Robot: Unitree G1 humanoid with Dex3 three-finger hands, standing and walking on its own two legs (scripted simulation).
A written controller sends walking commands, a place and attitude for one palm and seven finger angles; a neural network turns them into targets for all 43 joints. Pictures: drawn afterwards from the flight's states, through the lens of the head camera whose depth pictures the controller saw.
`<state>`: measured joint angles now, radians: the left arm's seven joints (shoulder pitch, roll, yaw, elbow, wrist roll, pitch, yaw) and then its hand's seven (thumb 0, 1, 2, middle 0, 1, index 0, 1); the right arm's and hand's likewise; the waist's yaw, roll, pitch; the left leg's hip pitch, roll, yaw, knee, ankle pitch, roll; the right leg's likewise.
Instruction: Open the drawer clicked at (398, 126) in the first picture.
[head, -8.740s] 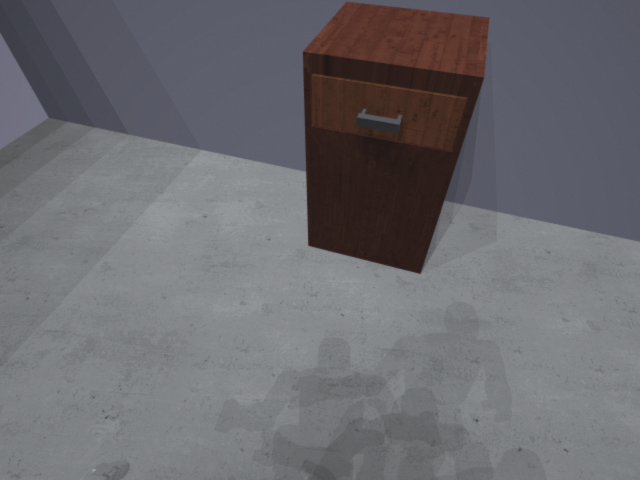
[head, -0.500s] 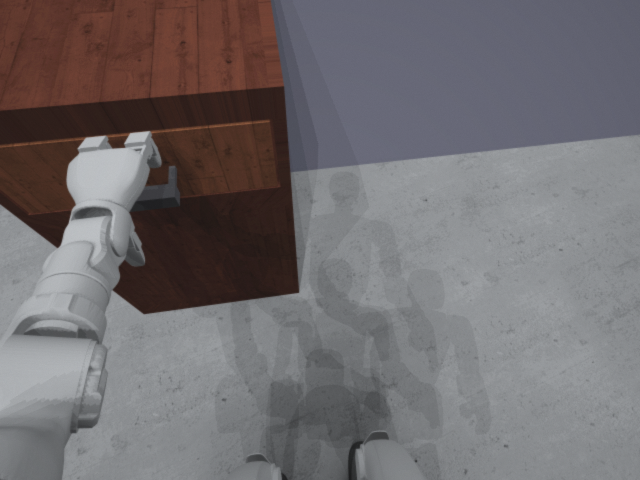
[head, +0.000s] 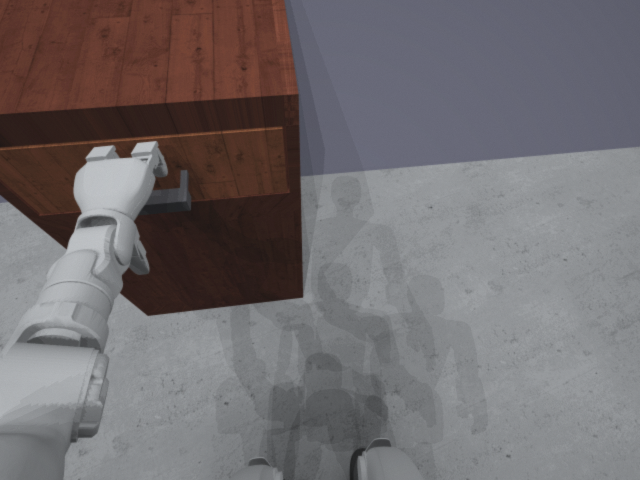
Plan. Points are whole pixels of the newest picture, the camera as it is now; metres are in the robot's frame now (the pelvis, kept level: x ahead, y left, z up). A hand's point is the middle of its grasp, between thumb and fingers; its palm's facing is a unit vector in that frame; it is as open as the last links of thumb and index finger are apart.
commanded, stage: move the hooked fingers above the handle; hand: left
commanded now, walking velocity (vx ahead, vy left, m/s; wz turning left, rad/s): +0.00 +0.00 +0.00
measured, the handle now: (150, 190) +0.54 +0.25 -0.06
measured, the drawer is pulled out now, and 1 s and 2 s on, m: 0.00 0.00 0.00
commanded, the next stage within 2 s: lower the fingers behind the handle in 0.20 s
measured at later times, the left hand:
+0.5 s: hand (140, 212) +0.47 +0.24 -0.01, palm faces -0.10 -0.04 -0.99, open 13.8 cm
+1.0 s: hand (143, 224) +0.46 +0.24 -0.04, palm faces -0.07 -0.01 -1.00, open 13.8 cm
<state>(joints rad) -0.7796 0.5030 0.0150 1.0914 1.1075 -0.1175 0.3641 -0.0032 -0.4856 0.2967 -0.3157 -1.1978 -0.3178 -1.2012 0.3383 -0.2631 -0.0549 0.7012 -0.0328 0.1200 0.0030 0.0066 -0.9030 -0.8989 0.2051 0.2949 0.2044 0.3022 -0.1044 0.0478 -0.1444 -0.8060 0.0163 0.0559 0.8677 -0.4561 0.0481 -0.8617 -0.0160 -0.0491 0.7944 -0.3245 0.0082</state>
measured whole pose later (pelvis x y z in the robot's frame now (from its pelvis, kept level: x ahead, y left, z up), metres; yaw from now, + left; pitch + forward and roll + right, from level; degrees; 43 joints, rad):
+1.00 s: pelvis -0.02 -0.01 -0.02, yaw +0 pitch +26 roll -2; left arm -0.82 0.51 0.01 1.14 1.13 -0.08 0.44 0.00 -0.49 0.30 -0.31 -1.22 -0.32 -1.21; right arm 0.33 -0.26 -0.05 0.72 -0.05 0.10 0.01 0.01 -0.90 -0.90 0.20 0.29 0.20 0.30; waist -0.12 0.06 -0.17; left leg -0.98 0.02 0.04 1.02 -0.50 0.04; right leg -1.03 -0.02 -0.06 0.94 -0.36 0.00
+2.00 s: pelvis -0.07 -0.01 -0.07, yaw +1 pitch +29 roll -2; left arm -1.02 0.63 -0.01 1.17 1.10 -0.08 0.33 0.00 -0.49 0.30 -0.31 -1.29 -0.29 -1.30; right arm 0.35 -0.28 0.01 0.66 0.00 0.03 -0.03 0.01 -0.90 -0.90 0.21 0.29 0.20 0.30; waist -0.16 0.06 -0.16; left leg -1.25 0.02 0.04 1.25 -0.50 0.05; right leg -1.30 -0.03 -0.06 1.15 -0.36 -0.01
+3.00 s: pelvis +0.01 +0.00 +0.00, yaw +0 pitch +22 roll -2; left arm -0.67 0.47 0.03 0.98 1.11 -0.11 0.41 0.00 -0.49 0.30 -0.32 -1.20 -0.32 -1.20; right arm 0.30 -0.26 -0.06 0.69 -0.04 0.13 0.02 0.01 -0.90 -0.90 0.20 0.29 0.20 0.30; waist -0.07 0.06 -0.15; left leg -0.77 0.01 0.05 0.85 -0.46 0.04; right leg -0.83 -0.01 -0.05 0.78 -0.34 0.01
